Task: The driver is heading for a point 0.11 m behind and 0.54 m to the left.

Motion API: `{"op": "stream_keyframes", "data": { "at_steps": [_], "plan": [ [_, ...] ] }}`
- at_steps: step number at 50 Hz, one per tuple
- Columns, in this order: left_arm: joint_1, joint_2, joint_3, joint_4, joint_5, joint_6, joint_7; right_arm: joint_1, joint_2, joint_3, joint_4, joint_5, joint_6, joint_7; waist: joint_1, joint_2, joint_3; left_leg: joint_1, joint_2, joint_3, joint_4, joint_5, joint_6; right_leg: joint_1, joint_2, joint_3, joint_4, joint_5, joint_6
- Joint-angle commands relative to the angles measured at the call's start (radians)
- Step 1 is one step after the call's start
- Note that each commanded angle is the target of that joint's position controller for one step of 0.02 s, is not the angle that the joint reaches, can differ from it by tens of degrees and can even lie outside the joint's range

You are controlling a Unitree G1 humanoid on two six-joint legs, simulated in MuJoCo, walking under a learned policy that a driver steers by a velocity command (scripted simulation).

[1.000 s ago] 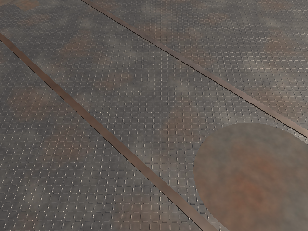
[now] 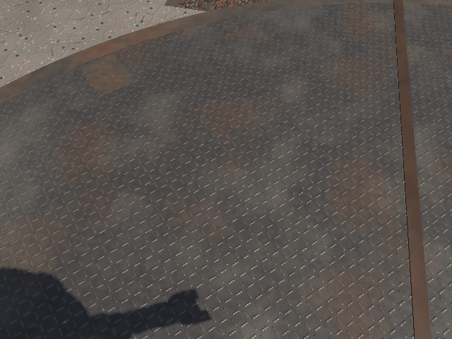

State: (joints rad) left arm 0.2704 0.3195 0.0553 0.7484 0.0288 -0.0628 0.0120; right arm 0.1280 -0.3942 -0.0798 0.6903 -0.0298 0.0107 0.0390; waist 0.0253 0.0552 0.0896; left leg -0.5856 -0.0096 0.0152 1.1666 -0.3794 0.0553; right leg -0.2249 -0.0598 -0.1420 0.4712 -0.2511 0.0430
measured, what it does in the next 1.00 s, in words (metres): walks ahead, turning left: left foot, then right foot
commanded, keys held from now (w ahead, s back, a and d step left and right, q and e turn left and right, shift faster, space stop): q+shift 0.38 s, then w+q+shift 0.62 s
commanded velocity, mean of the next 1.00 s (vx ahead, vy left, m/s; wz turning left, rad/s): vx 0.49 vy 0.00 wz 1.00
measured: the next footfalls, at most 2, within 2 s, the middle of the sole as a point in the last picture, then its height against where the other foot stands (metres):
left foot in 0.18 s outside the picture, level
right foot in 0.70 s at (258, 330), level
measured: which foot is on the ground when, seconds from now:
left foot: up 0.00-0.16, down 0.18-0.68, up 0.70-1.00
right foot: down 0.00-0.18, up 0.20-0.68, down 0.70-1.00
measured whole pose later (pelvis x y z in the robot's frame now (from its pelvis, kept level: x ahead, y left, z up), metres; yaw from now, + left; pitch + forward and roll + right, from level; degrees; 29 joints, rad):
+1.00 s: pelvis +0.41 +0.10 +0.00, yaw +55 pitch +2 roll -1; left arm 0.43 0.33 0.06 0.78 0.03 -0.08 0.00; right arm 0.09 -0.37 -0.06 0.61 -0.04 0.03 0.10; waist 0.07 0.06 -0.03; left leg -0.82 0.03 -0.06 1.20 -0.10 0.03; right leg 0.04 -0.02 -0.18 0.28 -0.35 0.02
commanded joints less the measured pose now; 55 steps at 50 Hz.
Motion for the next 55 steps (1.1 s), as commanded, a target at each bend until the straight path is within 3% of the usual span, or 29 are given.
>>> {"op": "stream_keyframes", "data": {
  "at_steps": [1,2,3,5,8,9,10,11,12,13,14,16,19,22,24,30,33,34,35,36,37,38,39,41,42,47,51,54,55],
  "plan": [
    [-0.085,0.118,0.020,-0.056,-0.018,-0.031,-0.007,0.042,0.060,0.031,-0.117,0.000,0.014,0.036,-0.089,-0.239,-0.085,0.036,0.099,-0.067,-0.235,0.161,-0.008,0.020,-0.297,0.117,-0.202,0.608,-0.154],
    [-0.122,0.087,0.016,-0.058,-0.026,-0.030,-0.009,0.041,0.049,0.029,-0.097,0.000,0.013,0.044,-0.090,-0.195,-0.085,0.128,0.059,-0.007,-0.306,0.267,-0.002,-0.024,-0.216,-0.001,-0.182,0.629,-0.119],
    [-0.132,0.112,0.022,-0.063,-0.024,-0.029,-0.010,0.041,0.051,0.028,-0.102,0.008,0.014,0.050,-0.100,-0.225,-0.102,0.206,0.039,0.019,-0.393,0.329,-0.001,-0.045,-0.204,-0.041,-0.157,0.560,-0.093],
    [-0.096,0.129,0.033,-0.058,-0.035,-0.019,-0.007,0.014,0.021,0.017,-0.100,0.008,0.020,0.051,-0.090,-0.166,-0.097,0.257,-0.004,0.078,-0.446,0.361,0.012,-0.012,-0.200,-0.079,-0.085,0.593,-0.069],
    [-0.068,0.180,0.052,-0.076,-0.054,0.012,-0.016,0.192,-0.038,-0.017,-0.052,-0.010,0.013,0.019,-0.171,-0.081,-0.190,0.487,-0.078,0.078,-0.524,0.292,0.077,-0.029,-0.209,-0.092,0.323,0.588,-0.046],
    [-0.040,0.140,0.042,-0.079,-0.031,0.024,-0.024,0.266,-0.075,-0.034,-0.016,-0.015,0.007,-0.007,-0.187,0.012,-0.202,0.621,-0.052,-0.019,-0.574,0.349,0.099,-0.172,-0.161,-0.081,0.572,0.152,-0.018],
    [0.056,0.050,0.020,-0.095,-0.001,0.048,-0.034,0.192,-0.187,-0.050,-0.061,0.008,0.013,-0.029,-0.079,0.218,-0.159,0.608,0.181,-0.366,-0.571,0.868,0.153,-0.351,-0.029,-0.097,0.947,-0.494,0.024],
    [0.148,0.104,0.027,-0.145,0.005,0.074,-0.015,0.188,-0.263,-0.074,-0.132,0.037,0.017,-0.016,-0.079,0.187,-0.428,0.772,0.338,-0.767,-0.738,0.789,0.330,-0.440,0.041,0.134,1.048,-0.469,0.047],
    [0.086,0.120,0.024,-0.138,0.014,0.081,-0.002,0.134,-0.216,-0.072,-0.147,0.032,0.023,-0.019,-0.077,0.065,-0.385,0.703,0.316,-0.778,-0.840,0.423,0.318,-0.469,0.007,0.199,0.989,-0.366,0.038],
    [0.015,0.135,0.025,-0.143,0.006,0.085,0.007,0.089,-0.161,-0.061,-0.137,0.024,0.028,-0.023,-0.066,0.028,-0.256,0.579,0.257,-0.682,-0.863,0.292,0.284,-0.458,-0.008,0.209,0.897,-0.281,0.024],
    [-0.025,0.129,0.024,-0.138,0.012,0.087,0.014,0.067,-0.114,-0.049,-0.117,0.019,0.027,-0.024,-0.039,0.007,-0.182,0.504,0.187,-0.608,-0.864,0.293,0.237,-0.435,-0.023,0.214,0.812,-0.229,0.016],
    [0.003,0.125,0.022,-0.111,0.017,0.107,0.018,0.059,-0.075,-0.038,-0.100,0.026,0.017,-0.034,-0.010,0.019,-0.169,0.405,0.118,-0.484,-0.841,0.501,0.182,-0.322,-0.029,0.211,0.704,-0.175,0.012],
    [-0.050,0.087,0.012,-0.115,0.008,0.119,0.011,0.097,-0.089,-0.046,-0.074,0.021,0.010,-0.027,-0.019,-0.063,-0.216,0.403,0.090,-0.478,-0.813,0.620,0.167,-0.290,0.000,0.218,0.627,-0.154,0.015],
    [-0.126,0.071,0.006,-0.136,0.019,0.115,0.000,0.101,-0.104,-0.054,-0.075,0.013,0.014,-0.014,-0.042,-0.033,-0.209,0.361,0.048,-0.596,-0.931,-0.112,0.183,-0.307,0.026,0.244,0.517,-0.099,0.019],
    [-0.174,0.084,0.011,-0.142,0.018,0.105,-0.003,0.118,-0.102,-0.055,-0.074,0.010,0.010,-0.005,-0.060,0.005,-0.156,0.368,0.058,-0.679,-0.972,-0.275,0.195,-0.355,0.044,0.255,0.449,-0.080,0.022],
    [-0.292,0.066,0.003,-0.164,-0.002,0.058,-0.005,0.154,-0.096,-0.051,-0.050,0.011,-0.014,-0.003,-0.093,0.036,-0.099,0.352,0.024,-0.691,-0.896,-0.201,0.179,-0.281,0.091,0.260,0.222,-0.050,0.023],
    [-0.161,0.069,0.009,-0.139,-0.041,0.048,0.008,0.019,-0.081,-0.041,-0.090,0.008,-0.008,0.013,0.010,0.042,-0.086,0.029,-0.028,-0.660,-0.836,-0.195,0.117,0.133,0.113,0.237,0.029,-0.025,-0.001],
    [-0.074,0.101,0.022,-0.116,-0.043,0.041,0.021,-0.001,-0.051,-0.031,-0.094,0.010,-0.011,0.012,0.063,-0.011,-0.081,-0.121,-0.085,-0.596,-0.747,-0.230,0.063,0.326,0.082,0.228,-0.052,0.005,-0.009],
    [-0.007,0.166,0.038,-0.106,-0.028,0.027,0.035,0.029,0.007,-0.016,-0.094,0.020,-0.024,0.005,0.081,-0.149,-0.119,-0.233,-0.159,-0.449,-0.515,-0.275,0.018,0.451,-0.079,0.348,-0.126,-0.123,-0.034],
    [0.015,0.254,0.050,-0.131,0.005,0.021,0.042,0.025,0.073,0.010,-0.137,0.038,-0.036,-0.002,0.075,-0.288,-0.193,-0.321,-0.216,-0.268,-0.248,-0.215,-0.005,0.489,-0.348,0.705,-0.249,-0.468,-0.107],
    [-0.059,0.260,0.061,-0.127,0.019,0.019,0.042,-0.029,0.000,0.006,-0.165,0.011,-0.038,-0.004,0.035,-0.198,-0.137,-0.378,-0.097,-0.225,-0.125,-0.030,-0.009,0.352,-0.406,0.841,-0.293,-0.571,-0.164],
    [-0.070,0.174,0.037,-0.134,0.008,0.018,0.030,-0.081,-0.049,-0.007,-0.171,-0.008,-0.036,0.003,0.035,-0.089,-0.087,-0.336,-0.054,-0.216,-0.100,0.038,-0.015,0.278,-0.338,0.685,-0.256,-0.454,-0.141],
    [-0.076,0.177,0.039,-0.132,0.003,0.019,0.025,-0.048,-0.034,-0.005,-0.162,-0.010,-0.028,0.017,0.017,-0.167,-0.118,-0.342,-0.045,-0.183,-0.050,0.070,-0.026,0.271,-0.313,0.654,-0.272,-0.449,-0.146],
    [-0.065,0.144,0.024,-0.124,-0.005,0.010,0.017,0.005,-0.051,-0.011,-0.135,-0.022,-0.009,0.050,-0.003,-0.165,-0.100,-0.307,-0.018,-0.137,0.061,0.154,-0.041,0.207,-0.214,0.452,-0.293,-0.331,-0.111],
    [-0.038,0.132,0.022,-0.111,-0.002,0.002,0.007,-0.001,-0.034,-0.003,-0.141,-0.013,-0.004,0.057,-0.002,-0.156,-0.078,-0.312,0.004,-0.124,0.087,0.186,-0.041,0.186,-0.198,0.385,-0.301,-0.267,-0.105],
    [0.112,0.111,0.025,-0.043,0.003,-0.029,-0.016,-0.119,-0.012,0.014,-0.167,-0.011,0.003,0.062,0.042,-0.128,-0.001,-0.393,0.042,-0.095,0.097,0.288,-0.030,0.222,-0.184,0.180,-0.335,-0.099,-0.096],
    [0.212,0.083,0.019,0.022,0.010,-0.040,-0.013,-0.273,0.013,0.033,-0.198,-0.011,-0.003,0.079,0.083,-0.137,0.085,-0.390,0.063,0.017,-0.094,0.289,0.000,0.277,-0.179,0.031,-0.378,0.076,-0.084],
    [0.280,0.096,0.019,0.076,0.016,-0.034,-0.001,-0.350,0.053,0.059,-0.218,-0.010,-0.010,0.087,0.086,-0.147,0.102,-0.312,0.044,0.128,-0.257,0.197,0.061,0.362,-0.182,-0.082,-0.334,0.481,-0.060],
    [0.255,0.108,0.018,0.079,0.016,-0.030,0.004,-0.327,0.067,0.067,-0.211,-0.007,-0.011,0.082,0.048,-0.158,0.078,-0.186,0.006,0.173,-0.333,0.162,0.093,0.339,-0.175,-0.136,-0.280,0.783,-0.047]
  ]
}}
